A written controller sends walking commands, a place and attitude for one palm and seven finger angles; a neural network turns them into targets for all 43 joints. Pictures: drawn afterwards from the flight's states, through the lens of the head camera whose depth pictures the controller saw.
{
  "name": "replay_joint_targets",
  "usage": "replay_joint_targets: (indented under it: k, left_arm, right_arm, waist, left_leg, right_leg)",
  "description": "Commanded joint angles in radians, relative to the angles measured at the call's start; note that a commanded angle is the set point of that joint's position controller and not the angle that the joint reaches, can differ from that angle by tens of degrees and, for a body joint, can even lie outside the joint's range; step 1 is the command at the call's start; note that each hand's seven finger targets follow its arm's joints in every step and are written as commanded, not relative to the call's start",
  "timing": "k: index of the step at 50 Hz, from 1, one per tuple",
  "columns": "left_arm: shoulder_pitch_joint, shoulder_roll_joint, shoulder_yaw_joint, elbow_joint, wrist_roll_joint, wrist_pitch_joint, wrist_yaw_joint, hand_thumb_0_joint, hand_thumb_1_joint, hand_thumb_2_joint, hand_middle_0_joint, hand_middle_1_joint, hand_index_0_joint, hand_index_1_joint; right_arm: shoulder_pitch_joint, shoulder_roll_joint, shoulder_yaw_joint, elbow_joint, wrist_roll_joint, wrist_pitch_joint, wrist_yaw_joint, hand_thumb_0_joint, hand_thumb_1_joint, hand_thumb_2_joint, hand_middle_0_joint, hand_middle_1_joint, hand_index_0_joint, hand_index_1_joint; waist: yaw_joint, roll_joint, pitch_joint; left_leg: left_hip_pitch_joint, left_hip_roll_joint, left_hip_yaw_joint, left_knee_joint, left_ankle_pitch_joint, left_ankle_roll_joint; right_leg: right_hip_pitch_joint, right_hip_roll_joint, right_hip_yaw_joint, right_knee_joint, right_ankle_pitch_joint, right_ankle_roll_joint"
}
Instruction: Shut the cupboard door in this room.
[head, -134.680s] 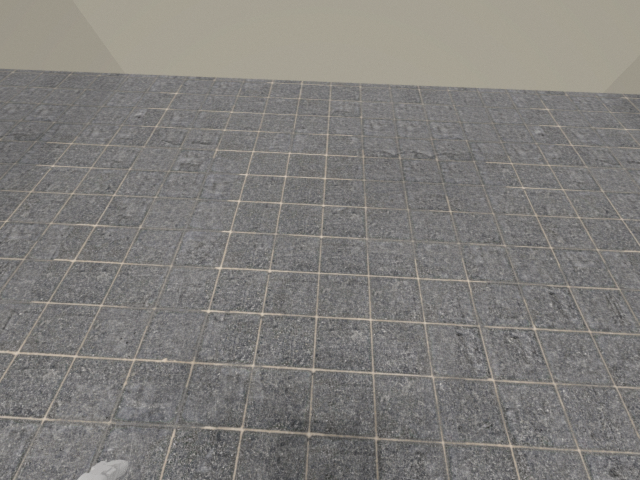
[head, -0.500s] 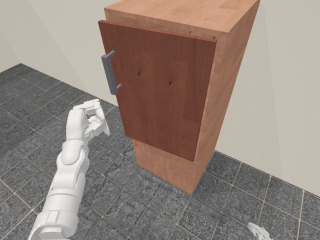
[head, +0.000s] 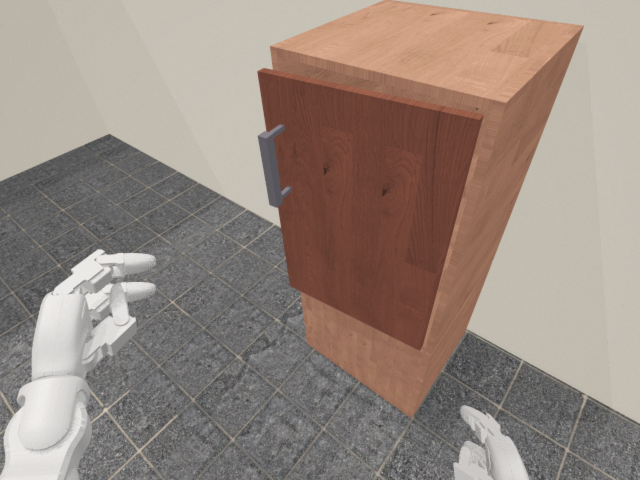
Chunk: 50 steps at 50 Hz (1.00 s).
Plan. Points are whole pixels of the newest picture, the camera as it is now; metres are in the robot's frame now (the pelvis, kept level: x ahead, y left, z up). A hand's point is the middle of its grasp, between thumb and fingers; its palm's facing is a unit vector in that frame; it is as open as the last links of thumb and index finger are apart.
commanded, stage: draw the hand back to the body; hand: left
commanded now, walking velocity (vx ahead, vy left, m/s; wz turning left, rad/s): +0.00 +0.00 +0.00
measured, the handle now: (277, 166) +0.65 +0.17 +0.06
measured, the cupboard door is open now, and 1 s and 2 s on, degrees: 6 6 6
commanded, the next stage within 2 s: step back with the hand held close in 0.54 s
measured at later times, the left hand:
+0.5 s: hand (80, 353) +0.18 +0.26 +0.15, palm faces +0.46 -0.81 -0.37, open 7.3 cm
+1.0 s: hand (60, 352) +0.18 +0.27 +0.16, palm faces +0.37 -0.79 -0.50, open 7.4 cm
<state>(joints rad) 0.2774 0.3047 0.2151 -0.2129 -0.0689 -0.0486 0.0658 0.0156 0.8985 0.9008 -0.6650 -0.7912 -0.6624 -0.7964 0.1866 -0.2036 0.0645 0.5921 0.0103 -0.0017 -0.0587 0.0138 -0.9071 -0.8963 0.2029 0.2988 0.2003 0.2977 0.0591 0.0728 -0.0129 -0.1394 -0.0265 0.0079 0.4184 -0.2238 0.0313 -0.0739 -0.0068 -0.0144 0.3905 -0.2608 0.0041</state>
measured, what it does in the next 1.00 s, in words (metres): stands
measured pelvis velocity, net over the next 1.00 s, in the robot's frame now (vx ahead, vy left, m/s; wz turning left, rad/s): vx -0.02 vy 0.01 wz -0.02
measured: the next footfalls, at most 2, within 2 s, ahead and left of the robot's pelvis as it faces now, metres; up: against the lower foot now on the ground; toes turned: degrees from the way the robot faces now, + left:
right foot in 1.72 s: -0.10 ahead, -0.11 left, +0.00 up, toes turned +6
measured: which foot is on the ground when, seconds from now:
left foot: down 0.00-1.00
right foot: down 0.00-1.00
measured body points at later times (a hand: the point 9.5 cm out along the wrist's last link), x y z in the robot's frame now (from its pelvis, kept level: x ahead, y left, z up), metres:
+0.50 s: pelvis +0.00 -0.01 +0.00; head -0.03 -0.03 +0.45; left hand +0.15 +0.30 +0.17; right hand +0.19 -0.22 -0.08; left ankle +0.00 +0.10 -0.74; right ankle -0.03 -0.12 -0.74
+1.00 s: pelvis -0.02 +0.01 +0.00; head -0.02 +0.00 +0.44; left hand +0.16 +0.31 +0.18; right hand +0.15 -0.24 -0.09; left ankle +0.00 +0.10 -0.74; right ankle -0.03 -0.12 -0.74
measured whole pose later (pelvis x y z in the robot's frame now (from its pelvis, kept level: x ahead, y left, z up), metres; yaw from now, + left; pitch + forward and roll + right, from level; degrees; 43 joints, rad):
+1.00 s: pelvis -0.02 +0.01 +0.00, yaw -1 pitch +0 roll -1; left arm 0.54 0.41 0.39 -0.43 -0.07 -0.14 0.10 0.01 0.89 0.90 -0.22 -0.30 -0.21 -0.30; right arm 0.18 -0.25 -0.02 0.57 0.02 0.03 -0.09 0.02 -0.91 -0.90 0.20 0.30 0.20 0.30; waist 0.01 0.06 -0.01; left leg -0.28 -0.03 0.03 0.49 -0.22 0.05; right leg -0.22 -0.01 0.01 0.46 -0.25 0.03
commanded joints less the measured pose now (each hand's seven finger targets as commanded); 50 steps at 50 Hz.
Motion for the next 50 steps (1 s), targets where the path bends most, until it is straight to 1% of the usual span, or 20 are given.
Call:
replay_joint_targets:
  k: [1, 4, 6, 8, 10, 13, 21, 23, 27, 32, 33, 34, 35, 37, 39, 41, 44, 46, 47, 50]
  left_arm:
    - [-0.055, 0.223, 0.183, -0.285, -0.003, -0.07, 0.027, 0.0, 0.9, 0.9, -0.393, -0.51, -0.393, -0.51]
    - [0.023, 0.231, 0.222, -0.337, -0.008, -0.081, 0.033, 0.0, 0.9, 0.9, -0.31, -0.42, -0.31, -0.42]
    - [0.101, 0.255, 0.267, -0.337, -0.012, -0.083, 0.035, 0.0, 0.9, 0.9, -0.255, -0.36, -0.255, -0.36]
    - [0.126, 0.262, 0.288, -0.369, -0.012, -0.09, 0.04, 0.0, 0.9, 0.9, -0.2, -0.3, -0.2, -0.3]
    - [0.093, 0.208, 0.228, -0.356, -0.007, -0.091, 0.038, 0.0, 0.9, 0.9, -0.2, -0.3, -0.2, -0.3]
    - [0.04, 0.203, 0.211, -0.324, -0.001, -0.084, 0.043, 0.0, 0.9, 0.9, -0.2, -0.3, -0.2, -0.3]
    - [0.065, 0.254, 0.262, -0.355, 0.0, -0.099, 0.052, 0.0, 0.9, 0.9, -0.2, -0.3, -0.2, -0.3]
    - [0.065, 0.24, 0.253, -0.362, -0.002, -0.099, 0.049, 0.0, 0.9, 0.9, -0.2, -0.3, -0.2, -0.3]
    - [0.066, 0.229, 0.251, -0.356, -0.003, -0.097, 0.043, 0.0, 0.9, 0.9, -0.2, -0.3, -0.2, -0.3]
    - [0.08, 0.217, 0.243, -0.326, -0.009, -0.089, 0.038, 0.0, 0.9, 0.9, -0.2, -0.3, -0.2, -0.3]
    - [0.07, 0.225, 0.249, -0.334, -0.007, -0.092, 0.039, 0.0, 0.9, 0.9, -0.2, -0.3, -0.2, -0.3]
    - [-0.009, 0.323, 0.338, -0.383, -0.001, -0.129, 0.049, 0.0, 0.9, 0.9, -0.2, -0.3, -0.2, -0.3]
    - [0.071, 0.263, 0.287, -0.317, -0.001, -0.135, 0.046, 0.0, 0.9, 0.9, -0.2, -0.3, -0.2, -0.3]
    - [0.111, 0.26, 0.276, -0.325, 0.006, -0.152, 0.046, 0.0, 0.9, 0.9, -0.2, -0.3, -0.2, -0.3]
    - [0.14, 0.251, 0.268, -0.343, 0.005, -0.159, 0.05, 0.0, 0.9, 0.9, -0.2, -0.3, -0.2, -0.3]
    - [0.159, 0.285, 0.3, -0.382, 0.002, -0.165, 0.057, 0.0, 0.9, 0.9, -0.2, -0.3, -0.2, -0.3]
    - [0.199, 0.299, 0.319, -0.421, -0.003, -0.16, 0.063, 0.0, 0.9, 0.9, -0.2, -0.3, -0.2, -0.3]
    - [0.226, 0.327, 0.353, -0.425, -0.007, -0.155, 0.066, 0.0, 0.9, 0.9, -0.2, -0.3, -0.2, -0.3]
    - [0.248, 0.306, 0.339, -0.423, -0.01, -0.153, 0.066, 0.0, 0.9, 0.9, -0.2, -0.3, -0.2, -0.3]
    - [0.259, 0.302, 0.334, -0.423, -0.012, -0.151, 0.07, 0.0, 0.9, 0.9, -0.2, -0.3, -0.2, -0.3]
  right_arm:
    - [-0.142, -0.118, -0.059, -0.157, -0.001, -0.075, -0.013, 0.0, -0.9, -0.9, 0.2, 0.3, 0.2, 0.3]
    - [-0.135, -0.111, -0.065, -0.154, 0.001, -0.087, -0.013, 0.0, -0.9, -0.9, 0.2, 0.3, 0.2, 0.3]
    - [-0.137, -0.118, -0.073, -0.148, 0.001, -0.096, -0.014, 0.0, -0.9, -0.9, 0.2, 0.3, 0.2, 0.3]
    - [-0.134, -0.112, -0.074, -0.149, 0.004, -0.105, -0.015, 0.0, -0.9, -0.9, 0.2, 0.3, 0.2, 0.3]
    - [-0.125, -0.117, -0.077, -0.139, 0.005, -0.113, -0.016, 0.0, -0.9, -0.9, 0.2, 0.3, 0.2, 0.3]
    - [-0.12, -0.129, -0.081, -0.13, 0.003, -0.123, -0.026, 0.0, -0.9, -0.9, 0.2, 0.3, 0.2, 0.3]
    - [-0.131, -0.121, -0.078, -0.123, -0.003, -0.141, -0.032, 0.0, -0.9, -0.9, 0.2, 0.3, 0.2, 0.3]
    - [-0.136, -0.112, -0.073, -0.127, -0.001, -0.142, -0.03, 0.0, -0.9, -0.9, 0.2, 0.3, 0.2, 0.3]
    - [-0.134, -0.11, -0.073, -0.129, 0.0, -0.141, -0.026, 0.0, -0.9, -0.9, 0.2, 0.3, 0.2, 0.3]
    - [-0.129, -0.114, -0.073, -0.132, 0.0, -0.135, -0.025, 0.0, -0.9, -0.9, 0.2, 0.3, 0.2, 0.3]
    - [-0.131, -0.114, -0.075, -0.132, -0.002, -0.136, -0.025, 0.0, -0.9, -0.9, 0.2, 0.3, 0.2, 0.3]
    - [-0.129, -0.141, -0.084, -0.156, 0.009, -0.117, -0.022, 0.0, -0.9, -0.9, 0.2, 0.3, 0.2, 0.3]
    - [-0.125, -0.132, -0.084, -0.136, 0.003, -0.106, -0.025, 0.0, -0.9, -0.9, 0.2, 0.3, 0.2, 0.3]
    - [-0.124, -0.133, -0.091, -0.136, 0.001, -0.09, -0.024, 0.0, -0.9, -0.9, 0.2, 0.3, 0.2, 0.3]
    - [-0.114, -0.141, -0.101, -0.141, 0.003, -0.076, -0.025, 0.0, -0.9, -0.9, 0.2, 0.3, 0.2, 0.3]
    - [-0.119, -0.148, -0.106, -0.152, 0.003, -0.068, -0.032, 0.0, -0.9, -0.9, 0.2, 0.3, 0.2, 0.3]
    - [-0.11, -0.151, -0.111, -0.179, 0.007, -0.043, -0.037, 0.0, -0.9, -0.9, 0.2, 0.3, 0.2, 0.3]
    - [-0.113, -0.155, -0.115, -0.188, 0.006, -0.029, -0.039, 0.0, -0.9, -0.9, 0.2, 0.3, 0.2, 0.3]
    - [-0.104, -0.149, -0.113, -0.194, 0.01, -0.021, -0.037, 0.0, -0.9, -0.9, 0.2, 0.3, 0.2, 0.3]
    - [-0.101, -0.155, -0.118, -0.207, 0.014, -0.01, -0.037, 0.0, -0.9, -0.9, 0.2, 0.3, 0.2, 0.3]
  waist:
    - [0.002, -0.014, -0.1]
    - [0.004, -0.01, -0.102]
    - [0.012, -0.039, -0.083]
    - [0.012, 0.001, -0.066]
    - [-0.006, -0.021, -0.041]
    - [-0.012, -0.045, -0.015]
    - [0.012, -0.017, -0.059]
    - [0.01, 0.015, -0.037]
    - [0.007, 0.019, -0.024]
    - [0.005, -0.017, -0.021]
    - [0.006, -0.031, -0.025]
    - [-0.029, -0.025, 0.012]
    - [-0.037, -0.074, 0.007]
    - [-0.039, -0.101, -0.024]
    - [-0.045, -0.046, -0.078]
    - [-0.042, -0.006, -0.123]
    - [-0.042, -0.001, -0.184]
    - [-0.037, -0.001, -0.2]
    - [-0.04, -0.008, -0.203]
    - [-0.045, -0.02, -0.167]
  left_leg:
    - [0.067, 0.037, -0.015, -0.056, 0.226, -0.013]
    - [0.058, 0.036, -0.012, -0.05, 0.221, -0.013]
    - [0.045, 0.038, -0.005, -0.04, 0.228, -0.008]
    - [0.035, 0.036, -0.002, -0.041, 0.207, -0.01]
    - [0.04, 0.037, -0.002, -0.042, 0.193, -0.007]
    - [0.042, 0.036, -0.006, -0.047, 0.152, 0.0]
    - [0.043, 0.03, -0.006, -0.047, 0.151, -0.001]
    - [0.04, 0.032, -0.004, -0.05, 0.157, -0.005]
    - [0.042, 0.037, -0.003, -0.057, 0.142, -0.008]
    - [0.043, 0.039, -0.002, -0.061, 0.146, -0.005]
    - [0.043, 0.038, -0.002, -0.059, 0.141, -0.004]
    - [-0.026, 0.057, -0.02, 0.004, 0.067, 0.018]
    - [-0.026, 0.051, -0.029, 0.035, 0.063, 0.017]
    - [-0.029, 0.052, -0.029, 0.061, 0.1, 0.012]
    - [-0.021, 0.063, -0.03, 0.052, 0.162, 0.007]
    - [-0.007, 0.077, -0.042, 0.028, 0.281, 0.005]
    - [-0.001, 0.098, -0.049, 0.03, 0.457, 0.001]
    - [-0.015, 0.104, -0.052, 0.026, 0.483, -0.002]
    - [-0.033, 0.111, -0.055, 0.025, 0.479, -0.003]
    - [-0.09, 0.122, -0.062, 0.005, 0.383, 0.001]
  right_leg:
    - [-0.031, 0.017, -0.025, -0.047, 0.222, -0.022]
    - [-0.028, 0.011, -0.028, -0.039, 0.218, -0.02]
    - [-0.034, 0.012, -0.025, -0.049, 0.229, -0.016]
    - [-0.043, 0.006, -0.024, -0.044, 0.207, -0.016]
    - [-0.075, 0.008, -0.026, -0.046, 0.188, -0.014]
    - [-0.104, 0.007, -0.023, -0.056, 0.14, -0.01]
    - [-0.056, 0.004, -0.013, -0.061, 0.141, -0.016]
    - [-0.065, 0.003, -0.016, -0.054, 0.15, -0.016]
    - [-0.074, 0.005, -0.014, -0.064, 0.129, -0.017]
    - [-0.073, 0.005, -0.013, -0.069, 0.134, -0.013]
    - [-0.073, 0.006, -0.013, -0.069, 0.13, -0.012]
    - [-0.151, -0.052, 0.077, -0.128, 0.136, -0.016]
    - [-0.172, -0.078, 0.091, -0.141, 0.132, -0.024]
    - [-0.177, -0.102, 0.09, -0.123, 0.188, -0.031]
    - [-0.153, -0.099, 0.073, -0.074, 0.247, -0.032]
    - [-0.119, -0.077, 0.041, -0.02, 0.331, -0.019]
    - [-0.073, -0.051, 0.016, 0.059, 0.427, -0.008]
    - [-0.061, -0.045, 0.017, 0.082, 0.443, -0.006]
    - [-0.052, -0.047, 0.016, 0.095, 0.436, -0.006]
    - [-0.073, -0.043, 0.031, 0.1, 0.373, -0.002]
